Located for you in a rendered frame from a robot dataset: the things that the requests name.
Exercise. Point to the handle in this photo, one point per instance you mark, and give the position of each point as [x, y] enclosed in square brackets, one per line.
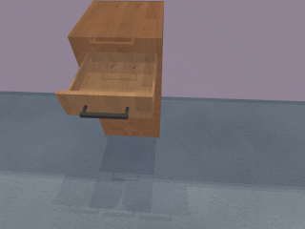
[110, 44]
[85, 114]

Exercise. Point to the cabinet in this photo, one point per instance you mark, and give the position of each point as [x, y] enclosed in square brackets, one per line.
[140, 22]

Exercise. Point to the drawer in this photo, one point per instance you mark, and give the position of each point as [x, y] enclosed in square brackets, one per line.
[109, 82]

